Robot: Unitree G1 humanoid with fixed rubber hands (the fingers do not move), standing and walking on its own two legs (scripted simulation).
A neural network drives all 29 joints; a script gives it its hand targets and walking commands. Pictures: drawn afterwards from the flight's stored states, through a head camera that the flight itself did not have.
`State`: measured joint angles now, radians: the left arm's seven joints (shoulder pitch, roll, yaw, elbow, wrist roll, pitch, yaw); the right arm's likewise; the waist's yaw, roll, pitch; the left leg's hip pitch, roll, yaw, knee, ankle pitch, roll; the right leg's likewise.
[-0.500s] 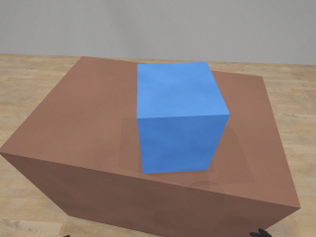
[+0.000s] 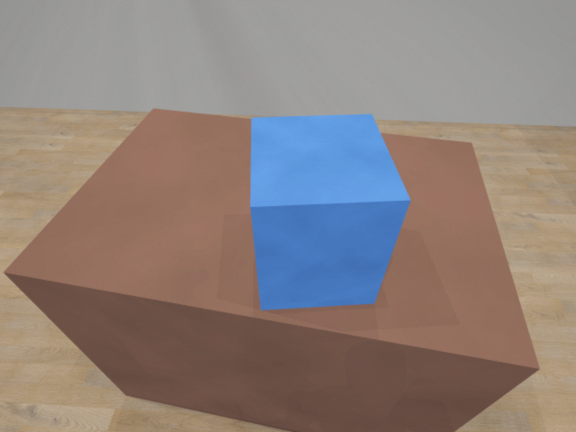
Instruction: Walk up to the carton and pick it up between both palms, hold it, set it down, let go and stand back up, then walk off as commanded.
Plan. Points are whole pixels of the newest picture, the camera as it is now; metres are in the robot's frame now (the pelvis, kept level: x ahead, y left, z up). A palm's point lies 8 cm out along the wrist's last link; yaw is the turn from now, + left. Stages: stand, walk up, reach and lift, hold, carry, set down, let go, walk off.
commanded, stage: walk off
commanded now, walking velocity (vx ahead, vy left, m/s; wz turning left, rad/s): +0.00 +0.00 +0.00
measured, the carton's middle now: (315, 214) +0.46 +0.01 +0.05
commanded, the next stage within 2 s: none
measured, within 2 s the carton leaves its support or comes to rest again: neither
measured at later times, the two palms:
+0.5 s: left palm out of the picture -0.01 +0.37 -0.15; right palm out of the picture -0.01 -0.24 -0.10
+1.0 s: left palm out of the picture -0.13 +0.39 -0.15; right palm out of the picture -0.12 -0.24 -0.09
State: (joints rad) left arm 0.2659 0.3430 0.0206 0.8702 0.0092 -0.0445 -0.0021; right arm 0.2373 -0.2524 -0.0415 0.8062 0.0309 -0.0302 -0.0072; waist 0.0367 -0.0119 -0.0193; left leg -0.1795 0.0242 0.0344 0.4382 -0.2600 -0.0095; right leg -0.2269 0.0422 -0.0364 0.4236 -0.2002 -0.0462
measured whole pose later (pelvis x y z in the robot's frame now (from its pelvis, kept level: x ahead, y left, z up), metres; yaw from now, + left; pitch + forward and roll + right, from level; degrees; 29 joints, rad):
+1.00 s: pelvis -0.20 +0.07 -0.02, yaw +0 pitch -10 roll -4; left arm 0.23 0.47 0.02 0.85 0.01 0.08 0.04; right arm 0.24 -0.34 -0.04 0.79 0.03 0.05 -0.01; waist 0.02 -0.04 0.19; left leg -0.26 0.00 0.05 0.68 -0.25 0.09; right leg -0.34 0.09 0.20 1.21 -0.42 -0.02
